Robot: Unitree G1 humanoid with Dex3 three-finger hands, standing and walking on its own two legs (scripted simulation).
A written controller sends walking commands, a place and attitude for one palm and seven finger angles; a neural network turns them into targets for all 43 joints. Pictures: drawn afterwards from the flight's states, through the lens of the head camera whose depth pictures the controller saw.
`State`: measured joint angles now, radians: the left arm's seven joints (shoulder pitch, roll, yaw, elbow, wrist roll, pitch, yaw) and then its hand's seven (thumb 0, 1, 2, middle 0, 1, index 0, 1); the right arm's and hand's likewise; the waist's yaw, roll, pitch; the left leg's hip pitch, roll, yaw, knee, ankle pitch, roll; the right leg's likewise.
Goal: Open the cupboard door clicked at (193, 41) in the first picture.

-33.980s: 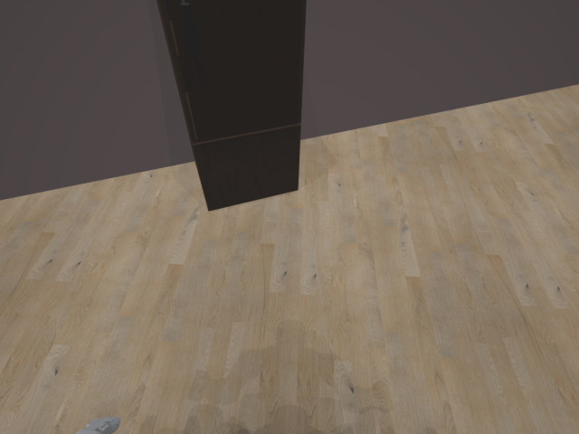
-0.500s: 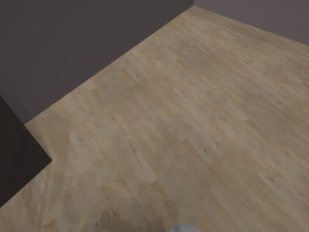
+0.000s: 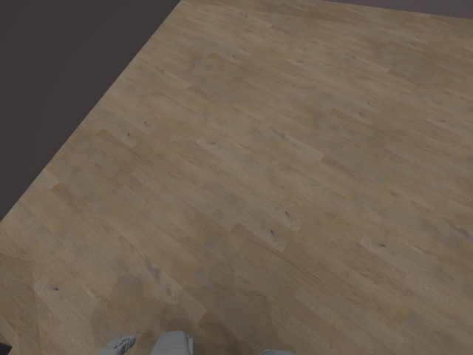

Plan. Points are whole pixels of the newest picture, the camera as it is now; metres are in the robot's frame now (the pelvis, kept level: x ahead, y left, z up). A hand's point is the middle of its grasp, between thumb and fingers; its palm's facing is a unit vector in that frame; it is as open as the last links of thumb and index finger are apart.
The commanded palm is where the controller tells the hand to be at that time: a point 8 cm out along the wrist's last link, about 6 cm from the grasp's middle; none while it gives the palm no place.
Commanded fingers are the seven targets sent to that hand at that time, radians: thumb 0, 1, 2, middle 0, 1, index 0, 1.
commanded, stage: walk to a spot facing it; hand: left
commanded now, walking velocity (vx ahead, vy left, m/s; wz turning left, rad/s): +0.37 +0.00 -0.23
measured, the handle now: out of the picture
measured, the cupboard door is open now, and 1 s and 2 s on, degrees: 43 43 43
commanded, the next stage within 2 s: turn to face it in 0.72 s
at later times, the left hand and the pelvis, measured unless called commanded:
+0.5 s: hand (147, 321) +0.20 +0.19 -0.18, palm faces -0.04 -0.99 -0.13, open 7.4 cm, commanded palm none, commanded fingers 0.00 0.90 0.90 -0.20 -0.30 -0.20 -0.30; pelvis +0.27 +0.03 -0.01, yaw -9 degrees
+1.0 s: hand (220, 136) +0.69 +0.06 -0.16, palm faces -0.35 -0.92 -0.20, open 7.4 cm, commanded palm none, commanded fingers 0.00 0.90 0.90 -0.20 -0.30 -0.20 -0.30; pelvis +0.49 -0.06 -0.01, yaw -17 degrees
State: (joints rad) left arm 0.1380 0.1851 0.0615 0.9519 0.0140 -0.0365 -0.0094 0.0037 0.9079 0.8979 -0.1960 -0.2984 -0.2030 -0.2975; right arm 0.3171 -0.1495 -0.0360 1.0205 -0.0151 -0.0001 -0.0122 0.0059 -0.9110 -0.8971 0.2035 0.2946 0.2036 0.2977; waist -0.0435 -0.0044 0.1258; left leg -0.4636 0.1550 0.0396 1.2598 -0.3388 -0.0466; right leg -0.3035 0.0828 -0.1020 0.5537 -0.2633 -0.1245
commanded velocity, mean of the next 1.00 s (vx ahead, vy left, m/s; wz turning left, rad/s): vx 0.25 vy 0.00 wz -0.14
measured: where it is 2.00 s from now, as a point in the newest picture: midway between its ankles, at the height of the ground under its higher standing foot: (262, 246)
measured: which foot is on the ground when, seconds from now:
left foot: up 0.00-0.40, down 0.42-0.92, up 0.94-1.00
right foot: down 0.00-0.44, up 0.46-0.90, down 0.92-1.00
